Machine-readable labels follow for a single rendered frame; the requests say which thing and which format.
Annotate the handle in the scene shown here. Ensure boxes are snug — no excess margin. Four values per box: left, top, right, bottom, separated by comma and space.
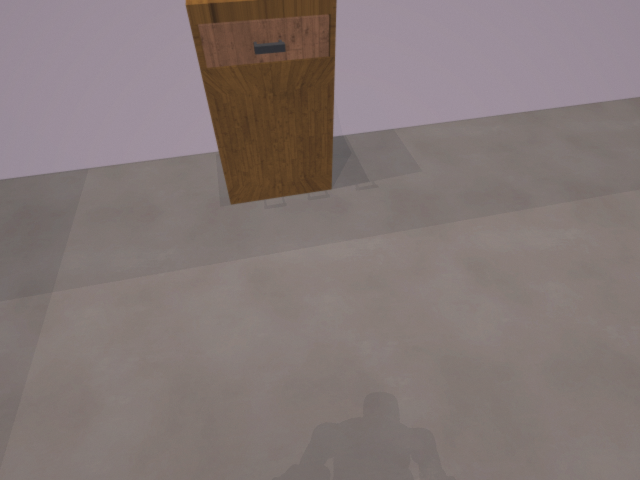
254, 40, 286, 55

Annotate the cabinet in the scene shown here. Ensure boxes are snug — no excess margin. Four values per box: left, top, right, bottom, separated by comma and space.
186, 0, 336, 205

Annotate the drawer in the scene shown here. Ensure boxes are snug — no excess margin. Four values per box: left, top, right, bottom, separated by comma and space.
198, 14, 329, 68

